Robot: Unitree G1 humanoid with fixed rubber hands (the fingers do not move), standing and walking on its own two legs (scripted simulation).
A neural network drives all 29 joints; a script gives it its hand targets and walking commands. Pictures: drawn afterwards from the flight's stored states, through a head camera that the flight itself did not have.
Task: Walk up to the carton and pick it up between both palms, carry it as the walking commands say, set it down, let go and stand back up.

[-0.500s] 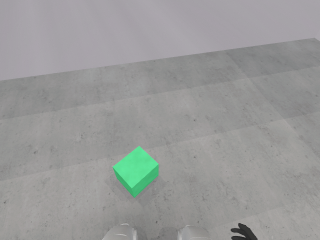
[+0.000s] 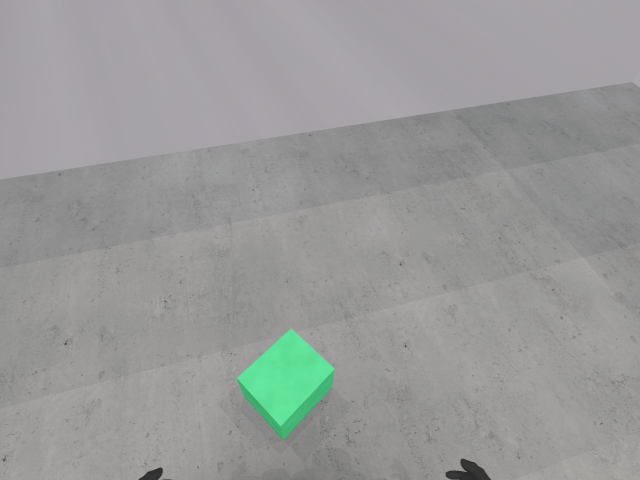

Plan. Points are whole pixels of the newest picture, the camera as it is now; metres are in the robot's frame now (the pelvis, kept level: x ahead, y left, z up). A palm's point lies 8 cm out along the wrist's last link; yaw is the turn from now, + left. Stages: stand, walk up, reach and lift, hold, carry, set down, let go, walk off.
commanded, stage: walk up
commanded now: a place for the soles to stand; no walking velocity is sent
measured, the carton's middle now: (287, 383) +0.45 +0.09 -0.67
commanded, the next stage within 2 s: none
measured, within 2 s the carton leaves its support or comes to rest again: neither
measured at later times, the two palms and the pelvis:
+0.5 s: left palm out of the picture +0.02 +0.24 -0.12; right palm out of the picture +0.03 -0.26 -0.12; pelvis -0.02 -0.01 +0.01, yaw -2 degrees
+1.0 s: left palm out of the picture +0.03 +0.23 -0.12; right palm out of the picture -0.03 -0.27 -0.13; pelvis -0.02 -0.01 +0.01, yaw -3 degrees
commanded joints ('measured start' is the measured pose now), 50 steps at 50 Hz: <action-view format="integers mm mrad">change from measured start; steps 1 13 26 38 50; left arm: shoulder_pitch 61 6 23 52 54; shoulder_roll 102 136 177 169 183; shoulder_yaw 16 3 -3 -16 -15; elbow -28 60 124 162 161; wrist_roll -4 11 1 -3 1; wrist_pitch -7 -18 -24 -19 -21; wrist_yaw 8 7 1 4 8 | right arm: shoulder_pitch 42 -36 17 86 90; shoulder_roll -187 -189 -204 -217 -215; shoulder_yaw -54 -54 -42 -29 -29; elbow -48 17 112 185 193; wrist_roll -1 9 3 10 6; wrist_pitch -18 -1 -2 -4 -6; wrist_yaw -11 2 2 -4 -8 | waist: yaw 3 -8 -16 -13 -19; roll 66 49 -26 -13 3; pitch -183 -45 -11 32 -17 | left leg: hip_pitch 211 132 168 145 180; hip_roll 129 94 75 79 88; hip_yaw -119 -98 -62 -81 -65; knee -139 -281 -283 -295 -302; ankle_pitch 641 106 41 -22 59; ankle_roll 117 61 41 35 38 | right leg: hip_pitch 3 -38 -72 -109 -77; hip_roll -3 -16 -23 -6 -2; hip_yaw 2 39 95 115 112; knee -61 -186 -276 -307 -267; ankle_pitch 361 257 201 59 218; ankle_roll -63 -79 -98 -103 -99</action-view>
